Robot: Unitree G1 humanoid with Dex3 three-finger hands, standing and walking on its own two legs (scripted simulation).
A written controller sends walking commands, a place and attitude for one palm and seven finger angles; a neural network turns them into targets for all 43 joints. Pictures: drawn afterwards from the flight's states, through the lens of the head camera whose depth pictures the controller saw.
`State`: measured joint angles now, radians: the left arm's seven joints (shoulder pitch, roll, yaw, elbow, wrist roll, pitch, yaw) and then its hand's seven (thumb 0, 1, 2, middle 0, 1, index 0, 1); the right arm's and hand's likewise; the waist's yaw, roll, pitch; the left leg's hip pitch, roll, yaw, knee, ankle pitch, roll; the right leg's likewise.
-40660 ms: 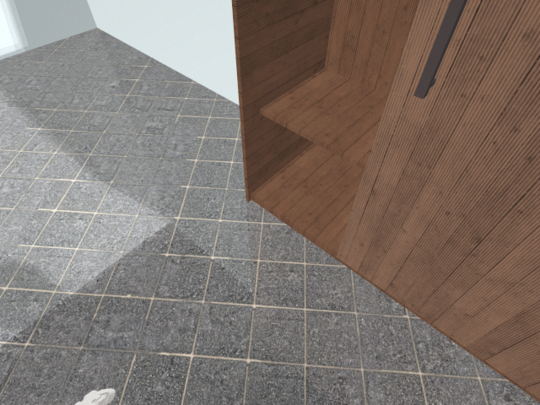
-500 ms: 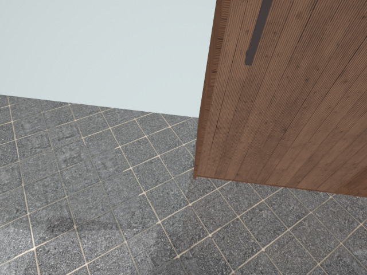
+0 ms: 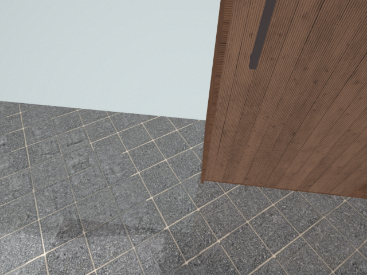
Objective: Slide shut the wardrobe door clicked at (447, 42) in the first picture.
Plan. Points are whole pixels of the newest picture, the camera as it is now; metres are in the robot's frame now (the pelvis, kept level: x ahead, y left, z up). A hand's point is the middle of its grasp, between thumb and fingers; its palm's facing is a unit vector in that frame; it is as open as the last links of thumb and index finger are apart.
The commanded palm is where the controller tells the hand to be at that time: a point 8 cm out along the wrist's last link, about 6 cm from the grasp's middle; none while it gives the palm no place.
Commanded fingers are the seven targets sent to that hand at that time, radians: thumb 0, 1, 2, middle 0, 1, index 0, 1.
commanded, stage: look to check the result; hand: right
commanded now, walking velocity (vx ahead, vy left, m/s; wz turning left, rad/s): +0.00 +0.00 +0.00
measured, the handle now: (263, 21) +0.71 -0.17 +0.22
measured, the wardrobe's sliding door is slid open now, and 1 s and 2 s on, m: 0.00 0.00 0.00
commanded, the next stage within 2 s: stand and wait in 0.46 s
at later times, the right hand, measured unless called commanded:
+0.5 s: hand out of the picture +0.02 -0.18 -0.18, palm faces +0.00 +0.98 -0.20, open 7.4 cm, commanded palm none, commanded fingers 0.00 -0.90 -0.90 0.20 0.30 0.20 0.30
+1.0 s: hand out of the picture +0.02 -0.19 -0.18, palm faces -0.01 +0.98 -0.21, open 7.4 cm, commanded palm none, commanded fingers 0.00 -0.90 -0.90 0.20 0.30 0.20 0.30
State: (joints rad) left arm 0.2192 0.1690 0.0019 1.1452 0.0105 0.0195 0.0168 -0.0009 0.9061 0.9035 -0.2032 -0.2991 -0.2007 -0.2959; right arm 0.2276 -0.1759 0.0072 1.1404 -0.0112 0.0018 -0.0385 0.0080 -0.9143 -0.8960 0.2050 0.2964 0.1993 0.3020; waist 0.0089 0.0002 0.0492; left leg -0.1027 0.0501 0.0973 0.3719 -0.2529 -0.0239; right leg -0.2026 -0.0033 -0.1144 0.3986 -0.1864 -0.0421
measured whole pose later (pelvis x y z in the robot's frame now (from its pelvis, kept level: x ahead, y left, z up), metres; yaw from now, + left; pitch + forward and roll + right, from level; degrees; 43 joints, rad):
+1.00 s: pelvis +0.02 -0.01 +0.00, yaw +1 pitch -1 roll +0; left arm 0.21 0.17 0.00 1.16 0.01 0.01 0.02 0.00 0.91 0.90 -0.20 -0.30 -0.20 -0.30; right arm 0.25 -0.18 0.01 1.16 -0.01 0.00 -0.04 0.01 -0.91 -0.90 0.20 0.30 0.20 0.30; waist 0.01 0.01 0.05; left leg -0.06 0.06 0.08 0.35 -0.26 -0.04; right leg -0.15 0.01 -0.13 0.38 -0.21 -0.05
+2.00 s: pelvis +0.01 +0.00 +0.00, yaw +1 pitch -1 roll +0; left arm 0.20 0.18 0.00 1.16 0.01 0.01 0.02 0.00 0.91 0.90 -0.20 -0.30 -0.20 -0.30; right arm 0.23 -0.19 0.01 1.16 -0.01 0.00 -0.04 0.01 -0.91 -0.90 0.20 0.30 0.20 0.30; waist 0.01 0.01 0.06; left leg -0.06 0.05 0.08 0.34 -0.26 -0.03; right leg -0.16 0.00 -0.13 0.36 -0.19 -0.04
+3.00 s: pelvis +0.02 +0.01 +0.00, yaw +1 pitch -1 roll +0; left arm 0.17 0.21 0.00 1.16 0.01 0.01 0.02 0.00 0.90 0.90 -0.20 -0.30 -0.20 -0.30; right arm 0.20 -0.21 0.01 1.15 -0.01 -0.01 -0.03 0.01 -0.91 -0.90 0.20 0.30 0.20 0.30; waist 0.00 0.01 0.06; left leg -0.04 0.04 0.09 0.31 -0.26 -0.02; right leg -0.14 -0.01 -0.12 0.35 -0.20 -0.03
